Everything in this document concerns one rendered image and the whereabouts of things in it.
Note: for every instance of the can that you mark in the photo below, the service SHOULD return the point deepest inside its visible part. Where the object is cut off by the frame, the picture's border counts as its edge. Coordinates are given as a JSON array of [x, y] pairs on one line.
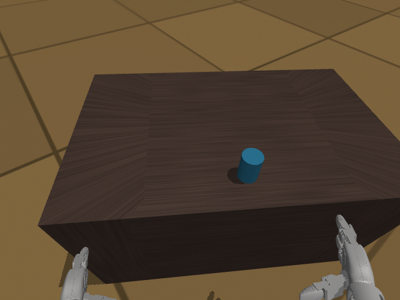
[[250, 165]]

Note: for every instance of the right robot arm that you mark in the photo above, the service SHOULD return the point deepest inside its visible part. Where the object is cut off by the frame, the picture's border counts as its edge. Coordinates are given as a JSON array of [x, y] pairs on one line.
[[363, 291]]

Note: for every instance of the left robot hand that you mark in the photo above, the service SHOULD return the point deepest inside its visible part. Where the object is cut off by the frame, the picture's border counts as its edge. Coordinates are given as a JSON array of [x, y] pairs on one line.
[[76, 281]]

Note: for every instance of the right robot hand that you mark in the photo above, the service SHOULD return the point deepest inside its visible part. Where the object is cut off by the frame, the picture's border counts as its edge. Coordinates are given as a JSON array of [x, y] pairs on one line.
[[356, 267]]

